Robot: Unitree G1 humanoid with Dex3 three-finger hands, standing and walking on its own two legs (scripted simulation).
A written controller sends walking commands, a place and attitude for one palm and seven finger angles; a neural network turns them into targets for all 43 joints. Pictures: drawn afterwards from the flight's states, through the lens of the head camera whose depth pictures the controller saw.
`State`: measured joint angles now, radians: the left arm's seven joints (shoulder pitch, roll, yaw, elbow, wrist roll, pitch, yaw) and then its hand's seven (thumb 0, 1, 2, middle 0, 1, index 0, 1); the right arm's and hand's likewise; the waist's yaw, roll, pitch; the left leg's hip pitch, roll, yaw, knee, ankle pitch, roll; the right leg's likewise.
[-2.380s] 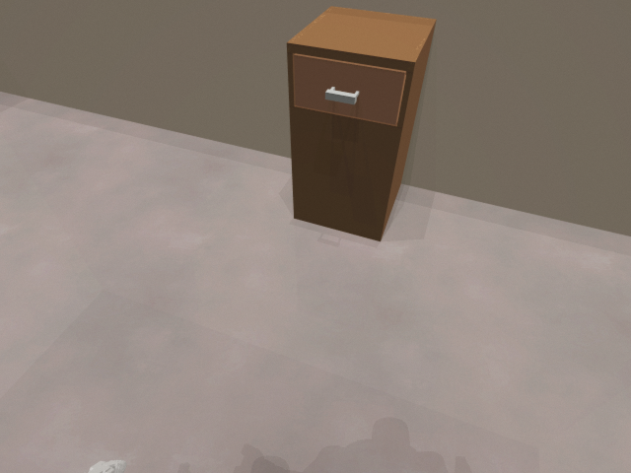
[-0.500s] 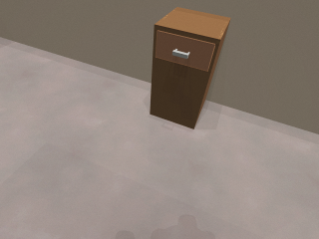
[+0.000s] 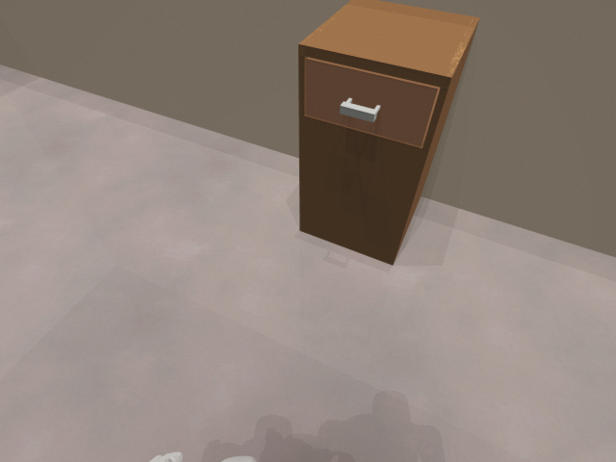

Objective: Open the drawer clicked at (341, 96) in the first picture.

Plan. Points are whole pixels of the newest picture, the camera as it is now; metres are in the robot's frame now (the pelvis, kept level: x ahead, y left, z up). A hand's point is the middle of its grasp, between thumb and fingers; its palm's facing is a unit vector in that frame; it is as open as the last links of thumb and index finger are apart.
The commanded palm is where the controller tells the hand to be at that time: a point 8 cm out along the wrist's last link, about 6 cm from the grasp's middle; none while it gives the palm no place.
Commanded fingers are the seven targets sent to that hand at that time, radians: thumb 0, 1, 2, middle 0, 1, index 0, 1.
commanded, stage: walk to a spot facing it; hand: left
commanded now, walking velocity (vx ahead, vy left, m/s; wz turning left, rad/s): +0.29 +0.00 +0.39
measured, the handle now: (360, 108) +1.01 -0.13 -0.09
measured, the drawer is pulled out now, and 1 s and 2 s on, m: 0.00 0.00 0.00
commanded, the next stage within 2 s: turn to face it in 0.10 s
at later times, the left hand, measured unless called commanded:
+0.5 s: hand out of the picture +0.14 +0.21 -0.16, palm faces +0.08 -0.98 -0.17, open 7.4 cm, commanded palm none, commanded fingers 0.00 0.90 0.90 -0.20 -0.30 -0.20 -0.30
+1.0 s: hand (216, 341) +0.34 +0.17 -0.14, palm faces -0.19 -0.95 -0.25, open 7.4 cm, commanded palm none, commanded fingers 0.00 0.90 0.90 -0.20 -0.30 -0.20 -0.30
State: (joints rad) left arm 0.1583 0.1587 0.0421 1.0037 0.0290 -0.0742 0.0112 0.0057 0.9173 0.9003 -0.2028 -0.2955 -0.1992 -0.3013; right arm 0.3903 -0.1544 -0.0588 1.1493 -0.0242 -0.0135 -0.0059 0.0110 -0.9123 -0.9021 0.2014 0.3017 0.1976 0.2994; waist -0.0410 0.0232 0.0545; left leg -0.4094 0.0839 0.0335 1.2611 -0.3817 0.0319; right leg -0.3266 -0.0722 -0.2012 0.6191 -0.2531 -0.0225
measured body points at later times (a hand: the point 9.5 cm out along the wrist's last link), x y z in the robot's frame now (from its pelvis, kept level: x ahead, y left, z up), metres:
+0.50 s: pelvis +0.17 +0.04 +0.02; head +0.18 +0.05 +0.47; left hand +0.14 +0.27 -0.15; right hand +0.25 -0.19 -0.12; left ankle +0.18 +0.13 -0.72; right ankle +0.18 -0.08 -0.66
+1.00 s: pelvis +0.21 -0.01 +0.02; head +0.23 -0.03 +0.47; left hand +0.35 +0.22 -0.12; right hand +0.22 -0.27 -0.14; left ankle +0.24 +0.15 -0.67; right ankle +0.23 -0.09 -0.72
